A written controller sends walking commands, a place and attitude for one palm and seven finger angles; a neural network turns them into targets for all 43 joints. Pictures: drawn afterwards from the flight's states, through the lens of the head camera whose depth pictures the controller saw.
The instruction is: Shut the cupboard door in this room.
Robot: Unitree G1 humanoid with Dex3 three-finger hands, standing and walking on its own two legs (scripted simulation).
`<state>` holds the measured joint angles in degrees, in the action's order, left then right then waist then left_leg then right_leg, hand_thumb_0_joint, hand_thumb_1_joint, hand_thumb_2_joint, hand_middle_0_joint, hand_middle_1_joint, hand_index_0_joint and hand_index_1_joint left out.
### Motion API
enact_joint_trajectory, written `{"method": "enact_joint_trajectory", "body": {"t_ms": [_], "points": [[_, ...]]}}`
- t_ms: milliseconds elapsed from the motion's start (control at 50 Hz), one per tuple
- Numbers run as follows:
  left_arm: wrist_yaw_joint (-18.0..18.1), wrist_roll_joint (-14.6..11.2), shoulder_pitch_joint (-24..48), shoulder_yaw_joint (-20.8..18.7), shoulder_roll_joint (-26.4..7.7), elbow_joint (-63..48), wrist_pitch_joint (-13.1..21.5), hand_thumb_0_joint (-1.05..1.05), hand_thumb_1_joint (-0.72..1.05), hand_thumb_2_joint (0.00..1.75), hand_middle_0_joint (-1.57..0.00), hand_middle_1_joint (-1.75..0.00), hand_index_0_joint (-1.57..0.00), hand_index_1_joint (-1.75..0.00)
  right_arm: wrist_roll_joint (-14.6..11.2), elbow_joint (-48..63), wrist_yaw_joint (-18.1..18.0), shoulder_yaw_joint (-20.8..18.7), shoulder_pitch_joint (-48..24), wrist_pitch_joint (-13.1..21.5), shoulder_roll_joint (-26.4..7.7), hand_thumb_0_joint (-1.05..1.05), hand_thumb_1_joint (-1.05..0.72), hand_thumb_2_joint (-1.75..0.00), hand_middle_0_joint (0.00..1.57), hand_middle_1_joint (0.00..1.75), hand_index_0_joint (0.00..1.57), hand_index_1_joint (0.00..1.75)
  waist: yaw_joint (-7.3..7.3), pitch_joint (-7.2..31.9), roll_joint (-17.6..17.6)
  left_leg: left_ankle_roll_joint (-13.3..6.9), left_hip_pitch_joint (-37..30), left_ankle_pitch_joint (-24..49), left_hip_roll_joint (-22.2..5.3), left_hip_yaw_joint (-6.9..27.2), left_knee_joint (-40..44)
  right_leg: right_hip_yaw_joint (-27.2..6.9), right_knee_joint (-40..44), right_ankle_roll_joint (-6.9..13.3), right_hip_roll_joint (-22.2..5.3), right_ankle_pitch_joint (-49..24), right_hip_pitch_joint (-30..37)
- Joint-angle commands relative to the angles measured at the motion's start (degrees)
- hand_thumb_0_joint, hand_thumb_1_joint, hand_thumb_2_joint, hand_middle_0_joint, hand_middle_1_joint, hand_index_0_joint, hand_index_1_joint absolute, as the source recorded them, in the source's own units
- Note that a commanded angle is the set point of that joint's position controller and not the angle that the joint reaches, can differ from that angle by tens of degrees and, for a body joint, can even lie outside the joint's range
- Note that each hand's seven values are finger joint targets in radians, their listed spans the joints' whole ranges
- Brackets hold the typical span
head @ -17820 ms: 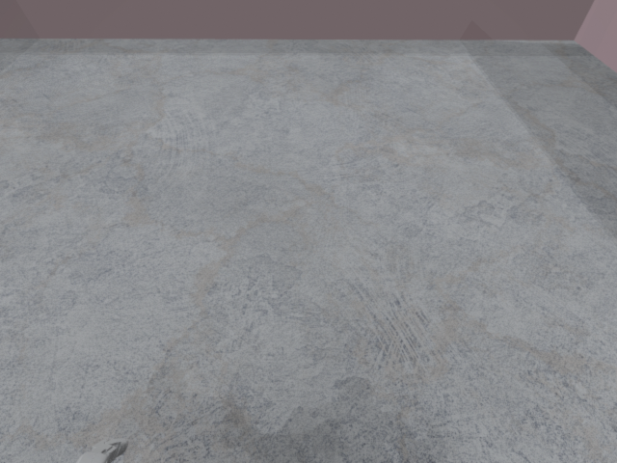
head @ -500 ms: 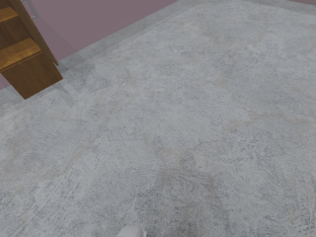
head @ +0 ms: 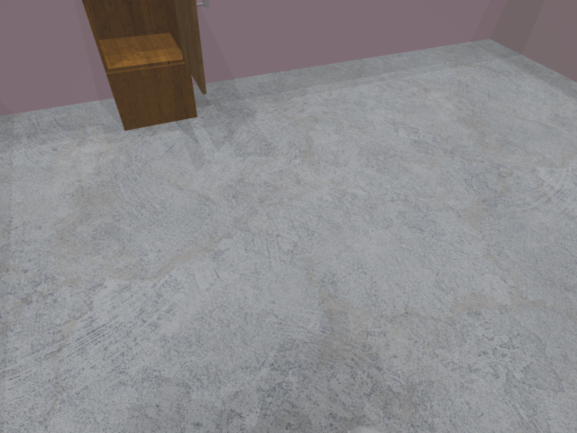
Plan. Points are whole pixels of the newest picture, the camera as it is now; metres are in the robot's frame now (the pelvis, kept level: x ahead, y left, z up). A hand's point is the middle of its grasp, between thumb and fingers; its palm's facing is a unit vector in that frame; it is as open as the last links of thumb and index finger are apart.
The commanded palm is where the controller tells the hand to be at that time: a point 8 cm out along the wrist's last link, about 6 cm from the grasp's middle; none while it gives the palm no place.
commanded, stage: turn or walk to find it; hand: left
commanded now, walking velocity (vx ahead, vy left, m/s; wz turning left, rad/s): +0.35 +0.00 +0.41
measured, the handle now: out of the picture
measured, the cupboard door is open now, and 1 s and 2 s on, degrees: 89 89 89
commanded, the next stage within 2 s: none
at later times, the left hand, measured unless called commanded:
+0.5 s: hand (221, 368) +0.25 +0.13 -0.15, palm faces +0.21 -0.95 -0.23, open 7.2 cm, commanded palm none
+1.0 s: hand (198, 366) +0.26 +0.18 -0.19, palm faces +0.44 -0.89 -0.14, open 7.3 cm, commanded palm none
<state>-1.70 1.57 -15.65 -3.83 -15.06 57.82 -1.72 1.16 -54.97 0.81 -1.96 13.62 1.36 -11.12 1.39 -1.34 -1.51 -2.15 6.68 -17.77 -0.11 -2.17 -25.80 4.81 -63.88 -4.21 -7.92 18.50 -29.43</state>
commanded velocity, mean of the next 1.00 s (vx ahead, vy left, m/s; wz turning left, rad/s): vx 0.36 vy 0.00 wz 0.28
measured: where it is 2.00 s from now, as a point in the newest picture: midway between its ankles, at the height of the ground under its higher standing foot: (257, 284)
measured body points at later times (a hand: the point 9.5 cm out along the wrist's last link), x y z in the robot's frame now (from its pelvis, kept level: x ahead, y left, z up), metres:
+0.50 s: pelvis +0.19 -0.06 -0.01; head +0.21 -0.09 +0.44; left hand +0.24 +0.18 -0.13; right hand +0.21 -0.31 -0.18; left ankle +0.12 +0.08 -0.63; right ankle +0.23 -0.15 -0.74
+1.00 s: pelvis +0.38 +0.05 -0.01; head +0.40 +0.07 +0.43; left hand +0.24 +0.23 -0.18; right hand +0.56 -0.12 -0.15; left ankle +0.40 +0.13 -0.74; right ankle +0.34 -0.12 -0.64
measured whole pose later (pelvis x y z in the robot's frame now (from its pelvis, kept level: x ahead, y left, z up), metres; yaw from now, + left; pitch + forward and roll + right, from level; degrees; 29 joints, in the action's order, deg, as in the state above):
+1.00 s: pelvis +0.38 +0.05 -0.01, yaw +21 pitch -3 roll -1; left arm -0.3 0.8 -21.2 -1.3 -8.5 64.4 1.3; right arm 1.2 -56.6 0.7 -2.3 7.3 3.9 -9.6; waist 3.0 -6.4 -0.2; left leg -4.6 17.7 -14.4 -0.6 -8.3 -34.2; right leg 6.1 -71.0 -1.8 -8.4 24.9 -20.6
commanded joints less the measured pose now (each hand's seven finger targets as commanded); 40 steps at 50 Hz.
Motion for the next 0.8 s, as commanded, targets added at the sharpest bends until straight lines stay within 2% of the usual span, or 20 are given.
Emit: {"method": "enact_joint_trajectory", "body": {"t_ms": [0,100,160,200,220,240,260,280,300,320,340,360,380,420,480,600,660,720,760,780], "points": [[-0.3,0.0,4.8,-0.5,-3.7,-6.1,2.3,0.0,0.9,0.9,-0.2,-0.3,-0.2,-0.3,-0.6,1.0,-1.0,-2.4,4.2,2.0,-10.3,0.0,-0.9,-0.9,0.2,0.3,0.2,0.3,-1.85,-5.0,8.3,-6.4,-1.8,8.1,-11.8,13.0,15.7,-1.6,-1.0,-1.5,-0.4,-6.4,-11.0],[-0.3,-0.3,11.7,-0.1,-2.9,-9.1,2.6,0.0,0.9,0.9,-0.2,-0.3,-0.2,-0.3,-0.5,-1.1,-1.3,-2.7,8.8,2.5,-9.6,0.0,-0.9,-0.9,0.2,0.3,0.2,0.3,-3.42,-6.2,8.5,-9.0,-4.7,12.4,-13.2,15.0,15.6,-2.3,6.0,-2.6,-1.3,-7.0,-14.4],[-0.5,-0.7,17.0,0.4,-1.7,-11.1,3.3,0.0,0.9,0.9,-0.2,-0.3,-0.2,-0.3,0.0,-2.5,-1.5,-3.0,11.6,2.6,-9.2,0.0,-0.9,-0.9,0.2,0.3,0.2,0.3,-5.29,-5.7,9.0,-9.2,-7.1,18.9,-13.3,15.2,13.0,-0.9,15.8,-2.0,-0.1,-4.4,-11.8],[-0.6,-0.8,17.8,0.6,-0.8,-11.5,3.9,0.0,0.9,0.9,-0.2,-0.3,-0.2,-0.3,0.2,-3.3,-1.7,-2.9,11.9,2.5,-9.4,0.0,-0.9,-0.9,0.2,0.3,0.2,0.3,-5.34,-4.5,9.8,-8.4,-6.8,24.4,-12.8,14.4,10.0,0.6,23.0,-0.9,1.4,-3.4,-6.4],[-0.5,-0.9,16.5,0.6,-0.7,-10.9,4.2,0.0,0.9,0.9,-0.2,-0.3,-0.2,-0.3,0.3,-3.5,-1.8,-3.0,11.6,2.5,-9.6,0.0,-0.9,-0.9,0.2,0.3,0.2,0.3,-4.75,-3.5,9.7,-7.8,-5.4,27.2,-12.6,14.1,8.5,1.3,26.1,-0.1,2.6,-3.2,-1.4],[-0.4,-0.9,13.4,0.5,-1.1,-9.8,4.5,0.0,0.9,0.9,-0.2,-0.3,-0.2,-0.3,0.2,-3.8,-1.9,-3.0,11.1,2.4,-9.8,0.0,-0.9,-0.9,0.2,0.3,0.2,0.3,-3.19,-1.7,9.4,-6.7,-3.6,31.1,-11.6,13.2,5.1,2.0,29.5,0.7,3.9,-5.0,5.4],[-0.2,-0.8,5.6,0.0,-2.5,-7.4,5.0,0.0,0.9,0.9,-0.2,-0.3,-0.2,-0.3,0.0,-3.9,-1.8,-3.1,10.3,2.4,-9.9,0.0,-0.9,-0.9,0.2,0.3,0.2,0.3,0.65,1.7,5.8,-5.1,-0.5,32.6,-10.1,12.3,-2.4,2.5,33.5,1.2,5.1,-8.5,16.6],[0.1,-0.4,-4.4,-0.8,-5.2,-4.2,5.7,0.0,0.9,0.9,-0.2,-0.3,-0.2,-0.3,-0.4,-3.7,-1.5,-3.2,10.0,2.7,-9.1,0.0,-0.9,-0.9,0.2,0.3,0.2,0.3,4.85,7.0,1.2,-2.9,6.9,28.6,-6.9,10.0,-13.8,-0.4,35.9,2.3,2.5,-11.6,32.1],[1.1,0.5,-13.9,-2.7,-12.3,-1.4,6.3,0.0,0.9,0.9,-0.2,-0.3,-0.2,-0.3,-1.0,-2.6,-1.0,-2.3,12.0,3.0,-5.0,0.0,-0.9,-0.9,0.2,0.3,0.2,0.3,7.84,15.1,-14.5,0.2,22.0,1.3,0.6,4.4,-32.4,-19.1,39.1,6.8,-14.9,-9.7,48.4],[1.6,-0.5,-16.5,-2.9,-15.0,-0.4,6.0,0.0,0.9,0.9,-0.2,-0.3,-0.2,-0.3,-1.0,-0.8,-1.1,-2.0,10.5,2.8,-4.5,0.0,-0.9,-0.9,0.2,0.3,0.2,0.3,7.01,16.6,-16.8,0.2,27.8,-16.1,2.7,5.7,-44.5,-33.8,44.8,10.1,-23.0,-12.6,47.5],[1.8,-0.7,-11.5,-2.6,-12.8,-1.2,5.8,0.0,0.9,0.9,-0.2,-0.3,-0.2,-0.3,-0.8,-1.3,-1.0,-2.5,10.1,2.5,-5.6,0.0,-0.9,-0.9,0.2,0.3,0.2,0.3,5.2,11.1,-10.0,-0.5,28.2,-12.4,-0.9,7.5,-50.1,-31.4,47.2,11.5,-22.2,-2.7,40.3],[1.9,-0.8,-6.1,-2.2,-9.8,-2.0,5.9,0.0,0.9,0.9,-0.2,-0.3,-0.2,-0.3,-0.8,-1.7,-0.5,-2.7,7.5,2.2,-4.3,0.0,-0.9,-0.9,0.2,0.3,0.2,0.3,4.12,5.9,-9.3,-0.8,29.6,-7.2,-3.2,6.6,-52.9,-28.6,49.5,10.0,-20.1,5.9,32.8],[2.0,-0.6,-2.1,-1.2,-7.0,-2.8,6.1,0.0,0.9,0.9,-0.2,-0.3,-0.2,-0.3,-0.3,-1.8,-0.1,-2.6,5.4,1.6,-3.6,0.0,-0.9,-0.9,0.2,0.3,0.2,0.3,2.22,0.5,-5.2,-0.4,29.7,-2.2,-5.1,6.9,-52.5,-23.8,50.6,8.9,-17.8,8.8,24.7],[1.9,-0.4,2.1,0.3,-2.2,-3.1,6.5,0.0,0.9,0.9,-0.2,-0.3,-0.2,-0.3,0.3,-3.1,0.4,-2.5,7.3,-0.1,-1.7,0.0,-0.9,-0.9,0.2,0.3,0.2,0.3,-1.54,-3.0,-6.0,0.7,25.4,3.7,-5.8,6.0,-50.0,-11.4,52.6,6.3,-13.3,5.0,14.6],[2.1,-0.1,1.0,0.7,-0.4,-1.6,6.9,0.0,0.9,0.9,-0.2,-0.3,-0.2,-0.3,0.5,-4.3,0.6,-2.4,9.6,-1.3,-0.5,0.0,-0.9,-0.9,0.2,0.3,0.2,0.3,-3.41,-3.6,-8.4,2.2,25.7,8.0,-5.5,4.3,-46.5,-2.4,54.0,5.5,-10.0,0.1,13.0],[2.4,-0.2,-5.0,0.8,-0.1,1.0,7.7,0.0,0.9,0.9,-0.2,-0.3,-0.2,-0.3,0.5,-0.6,1.4,-2.1,-1.1,-1.3,-1.0,0.0,-0.9,-0.9,0.2,0.3,0.2,0.3,-1.74,-7.4,-4.3,3.8,33.2,11.8,-7.9,1.8,-36.4,2.5,55.0,8.0,-10.8,-11.5,20.0],[2.7,-0.1,-8.3,0.9,-1.1,2.4,7.7,0.0,0.9,0.9,-0.2,-0.3,-0.2,-0.3,0.3,1.5,1.9,-1.4,-7.5,-0.7,-0.3,0.0,-0.9,-0.9,0.2,0.3,0.2,0.3,0.03,-7.3,-3.5,3.4,33.3,10.5,-7.8,-0.7,-25.1,4.7,52.8,8.9,-11.2,-20.8,26.5],[2.8,0.0,-11.4,0.9,-2.2,3.7,7.2,0.0,0.9,0.9,-0.2,-0.3,-0.2,-0.3,0.3,2.9,2.2,-0.7,-12.3,0.0,-0.1,0.0,-0.9,-0.9,0.2,0.3,0.2,0.3,2.01,-6.5,-4.5,2.0,30.1,8.3,-6.0,-3.9,-15.8,6.3,50.2,9.1,-11.6,-28.4,31.7],[2.8,0.0,-12.3,0.8,-3.0,4.5,6.7,0.0,0.9,0.9,-0.2,-0.3,-0.2,-0.3,0.3,3.0,2.0,-0.7,-11.6,0.4,-1.0,0.0,-0.9,-0.9,0.2,0.3,0.2,0.3,1.71,-5.2,-4.7,0.5,25.0,5.5,-4.8,-5.2,-12.5,6.3,46.5,9.4,-12.9,-34.2,33.0],[2.7,0.0,-11.7,0.6,-3.8,4.3,6.6,0.0,0.9,0.9,-0.2,-0.3,-0.2,-0.3,0.4,2.6,1.7,-0.8,-9.1,0.7,-1.5,0.0,-0.9,-0.9,0.2,0.3,0.2,0.3,0.29,-3.4,-5.4,-0.4,21.0,3.6,-2.9,-6.6,-11.0,7.6,42.3,9.3,-12.7,-40.5,33.5]]}}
